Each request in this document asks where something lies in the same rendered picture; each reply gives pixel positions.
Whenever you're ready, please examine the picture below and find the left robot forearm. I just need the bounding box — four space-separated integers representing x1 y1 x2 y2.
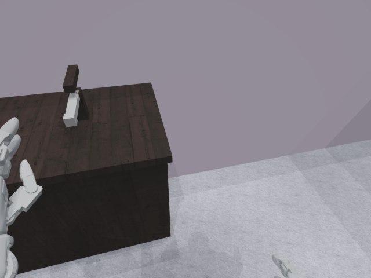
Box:
0 234 19 278

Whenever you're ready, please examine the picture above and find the right robot hand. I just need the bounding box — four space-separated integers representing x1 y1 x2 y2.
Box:
272 254 303 278

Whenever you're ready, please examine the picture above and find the tap lever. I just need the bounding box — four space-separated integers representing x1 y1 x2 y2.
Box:
63 90 80 127

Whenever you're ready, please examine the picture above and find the left robot hand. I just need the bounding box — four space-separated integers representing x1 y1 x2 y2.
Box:
0 117 42 235

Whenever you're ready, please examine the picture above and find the counter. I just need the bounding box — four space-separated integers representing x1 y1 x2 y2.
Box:
0 65 172 275

